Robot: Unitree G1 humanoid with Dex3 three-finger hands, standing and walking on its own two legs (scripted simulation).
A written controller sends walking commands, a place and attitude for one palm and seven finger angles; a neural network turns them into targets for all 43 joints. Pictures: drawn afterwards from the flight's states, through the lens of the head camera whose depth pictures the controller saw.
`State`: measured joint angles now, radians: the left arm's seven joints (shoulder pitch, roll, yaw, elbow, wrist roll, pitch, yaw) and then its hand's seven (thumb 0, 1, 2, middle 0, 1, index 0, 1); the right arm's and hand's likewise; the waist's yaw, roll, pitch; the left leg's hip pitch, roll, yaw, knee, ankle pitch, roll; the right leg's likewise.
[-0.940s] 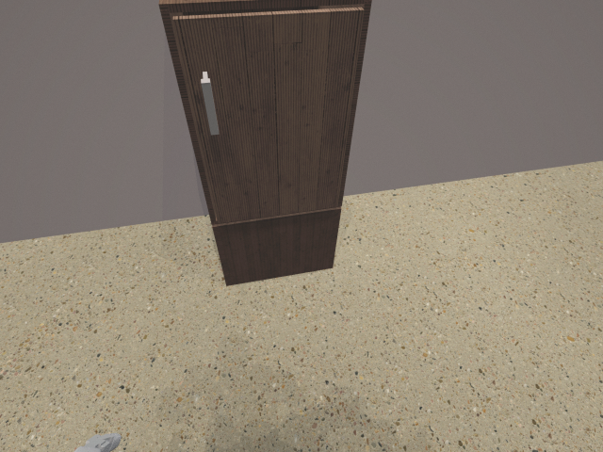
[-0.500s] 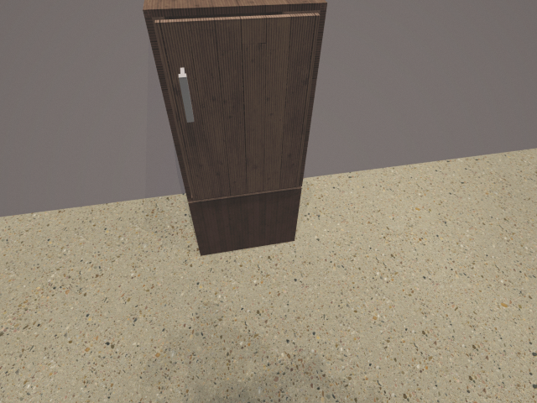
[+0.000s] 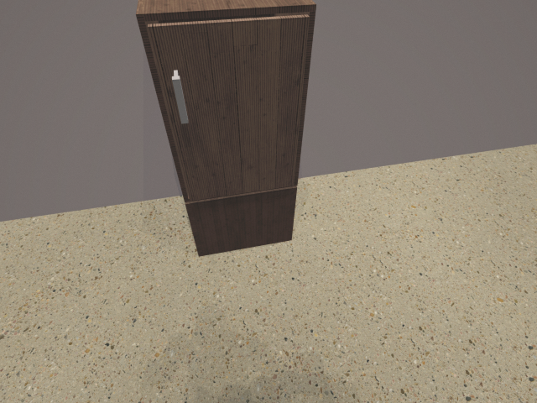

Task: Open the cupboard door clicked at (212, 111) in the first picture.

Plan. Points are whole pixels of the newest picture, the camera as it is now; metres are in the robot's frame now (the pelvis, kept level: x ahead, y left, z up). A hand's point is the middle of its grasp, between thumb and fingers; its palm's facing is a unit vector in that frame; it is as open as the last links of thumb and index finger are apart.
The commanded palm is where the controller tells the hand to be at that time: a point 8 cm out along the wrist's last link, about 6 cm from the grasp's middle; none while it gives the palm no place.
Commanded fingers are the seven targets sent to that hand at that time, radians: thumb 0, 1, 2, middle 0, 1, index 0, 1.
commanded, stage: look at it before walking up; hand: left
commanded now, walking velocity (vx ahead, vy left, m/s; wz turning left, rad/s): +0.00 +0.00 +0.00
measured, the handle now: (180, 97) +0.82 +0.29 +0.03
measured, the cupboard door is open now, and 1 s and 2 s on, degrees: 0 0 0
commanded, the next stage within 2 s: turn to face it in 0.50 s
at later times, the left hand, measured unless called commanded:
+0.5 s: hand out of the picture +0.07 +0.25 -0.16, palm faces -0.02 -0.94 -0.33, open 7.4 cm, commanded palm none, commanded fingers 0.00 0.90 0.90 -0.20 -0.30 -0.20 -0.30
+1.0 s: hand out of the picture +0.04 +0.22 -0.18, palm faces +0.07 -0.96 -0.26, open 7.4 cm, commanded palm none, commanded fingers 0.00 0.90 0.90 -0.20 -0.30 -0.20 -0.30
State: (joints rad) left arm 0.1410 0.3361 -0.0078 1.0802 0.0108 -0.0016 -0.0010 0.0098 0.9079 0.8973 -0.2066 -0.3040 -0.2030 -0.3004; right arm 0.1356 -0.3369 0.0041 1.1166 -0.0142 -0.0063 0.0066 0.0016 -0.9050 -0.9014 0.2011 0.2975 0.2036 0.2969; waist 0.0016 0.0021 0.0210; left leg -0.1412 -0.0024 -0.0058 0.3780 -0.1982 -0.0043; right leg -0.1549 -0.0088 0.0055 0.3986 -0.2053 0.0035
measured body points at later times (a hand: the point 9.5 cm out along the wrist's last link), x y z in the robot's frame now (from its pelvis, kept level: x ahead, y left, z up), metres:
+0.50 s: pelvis +0.00 +0.00 +0.00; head +0.01 +0.00 +0.45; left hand +0.07 +0.30 -0.13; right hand +0.08 -0.30 -0.13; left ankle +0.01 +0.12 -0.74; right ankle +0.01 -0.12 -0.74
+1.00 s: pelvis +0.00 +0.01 -0.01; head +0.01 +0.01 +0.44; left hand +0.04 +0.27 -0.16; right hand +0.08 -0.24 -0.16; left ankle +0.01 +0.12 -0.74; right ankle +0.01 -0.12 -0.74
